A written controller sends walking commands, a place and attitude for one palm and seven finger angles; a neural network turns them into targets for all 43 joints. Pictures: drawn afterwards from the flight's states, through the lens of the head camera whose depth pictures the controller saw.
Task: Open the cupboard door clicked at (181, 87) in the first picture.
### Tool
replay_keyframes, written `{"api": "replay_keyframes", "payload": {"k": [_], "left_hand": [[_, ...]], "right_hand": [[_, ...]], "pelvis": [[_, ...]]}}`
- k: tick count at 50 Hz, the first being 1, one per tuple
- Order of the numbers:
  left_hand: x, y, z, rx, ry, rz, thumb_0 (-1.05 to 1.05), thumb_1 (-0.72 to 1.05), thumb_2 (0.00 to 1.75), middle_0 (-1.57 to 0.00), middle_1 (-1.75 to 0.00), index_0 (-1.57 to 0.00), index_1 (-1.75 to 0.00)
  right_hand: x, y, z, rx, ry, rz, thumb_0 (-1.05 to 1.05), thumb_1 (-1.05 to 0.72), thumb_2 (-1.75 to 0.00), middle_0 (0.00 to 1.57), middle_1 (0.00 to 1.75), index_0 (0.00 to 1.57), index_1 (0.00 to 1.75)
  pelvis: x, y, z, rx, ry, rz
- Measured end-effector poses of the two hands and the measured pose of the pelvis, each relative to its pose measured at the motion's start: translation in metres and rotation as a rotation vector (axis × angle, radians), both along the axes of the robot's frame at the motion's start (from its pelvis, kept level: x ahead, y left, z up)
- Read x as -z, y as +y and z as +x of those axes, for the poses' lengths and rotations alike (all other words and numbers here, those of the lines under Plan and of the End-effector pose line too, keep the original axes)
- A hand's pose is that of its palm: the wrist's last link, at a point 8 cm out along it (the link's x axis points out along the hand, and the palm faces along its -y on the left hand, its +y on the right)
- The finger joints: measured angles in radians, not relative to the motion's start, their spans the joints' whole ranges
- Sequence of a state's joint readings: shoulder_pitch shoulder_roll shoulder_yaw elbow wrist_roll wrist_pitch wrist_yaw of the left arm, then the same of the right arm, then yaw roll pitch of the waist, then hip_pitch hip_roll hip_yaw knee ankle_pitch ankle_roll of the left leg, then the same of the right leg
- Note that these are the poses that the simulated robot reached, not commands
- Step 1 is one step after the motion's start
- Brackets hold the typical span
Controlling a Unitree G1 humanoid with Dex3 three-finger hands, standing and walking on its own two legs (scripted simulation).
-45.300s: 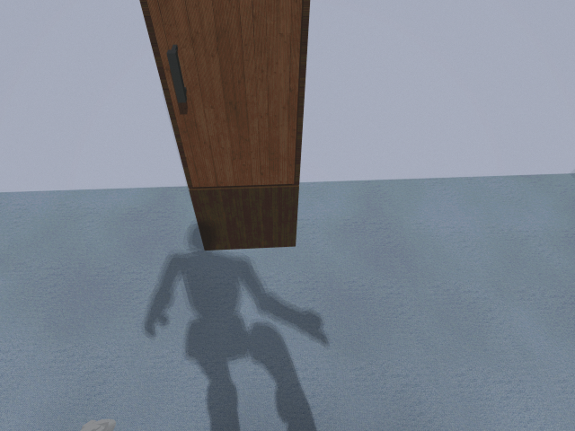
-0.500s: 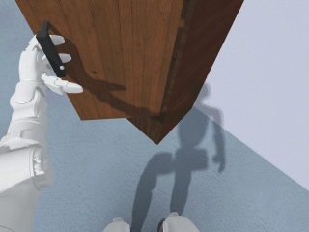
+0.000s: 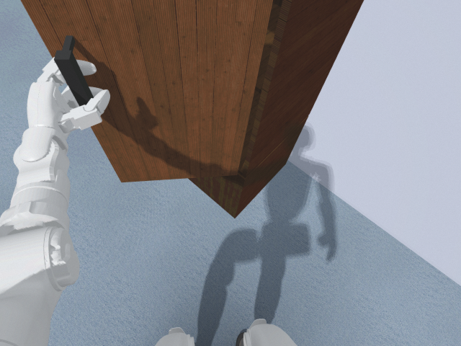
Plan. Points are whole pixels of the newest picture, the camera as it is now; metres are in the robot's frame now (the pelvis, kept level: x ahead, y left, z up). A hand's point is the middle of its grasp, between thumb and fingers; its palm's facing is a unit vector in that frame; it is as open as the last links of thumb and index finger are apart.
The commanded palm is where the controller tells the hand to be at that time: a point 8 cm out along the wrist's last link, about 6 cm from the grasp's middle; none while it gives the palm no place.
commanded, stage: close the thumb around the handle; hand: left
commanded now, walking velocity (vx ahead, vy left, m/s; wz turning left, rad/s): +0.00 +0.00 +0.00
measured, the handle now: (81, 79) +0.55 +0.23 +0.10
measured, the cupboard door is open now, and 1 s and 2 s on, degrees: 48 77 98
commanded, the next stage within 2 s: pull the door open along its arc in 0.18 s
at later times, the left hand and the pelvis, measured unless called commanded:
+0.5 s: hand (92, 109) +0.49 +0.20 +0.09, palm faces +0.04 -1.00 +0.01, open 5.7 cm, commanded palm +0.44 +0.25 +0.10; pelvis +0.00 +0.00 +0.00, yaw -1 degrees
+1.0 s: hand (130, 179) +0.36 +0.13 +0.10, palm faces +0.28 -0.96 +0.11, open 6.2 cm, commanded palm +0.30 +0.19 +0.10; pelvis +0.01 -0.01 +0.02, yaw +0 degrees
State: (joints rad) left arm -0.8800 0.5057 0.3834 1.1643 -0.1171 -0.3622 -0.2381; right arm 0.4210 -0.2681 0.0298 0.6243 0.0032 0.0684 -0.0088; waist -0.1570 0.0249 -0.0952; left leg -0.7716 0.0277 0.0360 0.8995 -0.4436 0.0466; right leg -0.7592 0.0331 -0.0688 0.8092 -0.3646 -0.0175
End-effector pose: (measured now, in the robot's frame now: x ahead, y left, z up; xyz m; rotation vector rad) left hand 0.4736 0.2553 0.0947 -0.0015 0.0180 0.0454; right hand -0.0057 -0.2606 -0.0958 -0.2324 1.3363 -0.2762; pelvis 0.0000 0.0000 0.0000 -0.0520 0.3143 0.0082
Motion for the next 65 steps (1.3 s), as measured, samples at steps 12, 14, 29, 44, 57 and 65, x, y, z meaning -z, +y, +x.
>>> {"api": "replay_keyframes", "payload": {"k": [12, 14, 29, 44, 57, 65], "left_hand": [[0.0, -0.001, 0.002, 0.003, 0.0, -0.004, 0.0, 0.72, 0.82, -0.36, -1.33, -0.38, -1.34], [0.0, -0.001, 0.003, 0.003, 0.0, -0.004, 0.0, 0.72, 0.82, -0.36, -1.33, -0.38, -1.34], [0.001, -0.005, -0.018, 0.013, -0.012, -0.005, 0.0, 0.73, 0.78, -0.34, -1.34, -0.35, -1.34], [0.005, -0.051, -0.119, -0.083, -0.049, -0.093, 0.01, 0.68, 0.74, -0.33, -1.33, -0.34, -1.28], [-0.002, -0.112, -0.176, -0.393, -0.004, -0.051, 0.02, 0.68, 0.77, -0.33, -1.27, -0.33, -1.3], [-0.005, -0.144, -0.201, -0.414, 0.023, -0.011, 0.02, 0.69, 0.77, -0.31, -1.29, -0.33, -1.32]], "right_hand": [[0.001, -0.002, 0.006, -0.01, -0.016, -0.007, 0.0, -0.91, -0.9, 0.2, 0.3, 0.2, 0.3], [0.001, -0.002, 0.005, -0.011, -0.014, -0.008, 0.0, -0.91, -0.9, 0.2, 0.3, 0.2, 0.3], [-0.002, 0.0, 0.012, 0.024, -0.054, 0.021, 0.01, -0.91, -0.9, 0.2, 0.3, 0.2, 0.3], [-0.021, 0.016, 0.125, -0.102, -0.399, 0.099, 0.01, -0.91, -0.9, 0.2, 0.3, 0.2, 0.3], [-0.032, 0.037, 0.184, -0.266, -0.516, 0.16, 0.01, -0.91, -0.9, 0.2, 0.3, 0.2, 0.3], [-0.025, 0.02, 0.175, -0.245, -0.467, 0.153, 0.01, -0.91, -0.9, 0.2, 0.3, 0.2, 0.3]], "pelvis": [[0.001, -0.001, -0.002, -0.002, 0.001, 0.002], [0.001, -0.001, -0.003, -0.003, 0.004, 0.002], [-0.004, -0.001, 0.006, 0.025, -0.016, 0.008], [-0.016, 0.0, 0.012, 0.026, -0.109, 0.024], [-0.016, -0.02, 0.002, -0.018, -0.175, 0.047], [-0.019, -0.034, 0.006, -0.032, -0.206, 0.055]]}}
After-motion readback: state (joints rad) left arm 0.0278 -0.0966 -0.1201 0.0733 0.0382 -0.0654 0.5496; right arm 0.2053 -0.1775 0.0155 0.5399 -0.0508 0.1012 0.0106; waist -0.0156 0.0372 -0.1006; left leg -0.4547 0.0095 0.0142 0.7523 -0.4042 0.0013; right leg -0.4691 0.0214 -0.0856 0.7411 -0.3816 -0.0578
